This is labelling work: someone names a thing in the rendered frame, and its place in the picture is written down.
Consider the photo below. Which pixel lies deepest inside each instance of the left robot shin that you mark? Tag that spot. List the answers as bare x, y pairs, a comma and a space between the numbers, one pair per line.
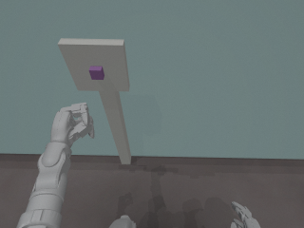
124, 217

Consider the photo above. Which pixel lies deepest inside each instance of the robot left forearm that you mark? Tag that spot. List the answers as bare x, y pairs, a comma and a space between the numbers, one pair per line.
48, 194

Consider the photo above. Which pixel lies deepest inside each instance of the left robot hand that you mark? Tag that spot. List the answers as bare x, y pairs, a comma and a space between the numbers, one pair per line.
67, 130

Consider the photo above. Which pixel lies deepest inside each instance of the button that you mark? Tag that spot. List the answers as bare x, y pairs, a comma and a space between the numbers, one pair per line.
96, 72

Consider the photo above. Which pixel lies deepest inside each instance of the right robot hand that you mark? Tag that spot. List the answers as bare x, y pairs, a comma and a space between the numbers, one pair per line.
245, 215

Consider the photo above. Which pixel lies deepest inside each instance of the panel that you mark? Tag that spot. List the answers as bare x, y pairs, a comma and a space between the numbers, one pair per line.
80, 54

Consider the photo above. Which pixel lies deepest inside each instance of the robot left thigh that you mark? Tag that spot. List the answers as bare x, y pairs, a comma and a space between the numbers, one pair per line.
123, 223

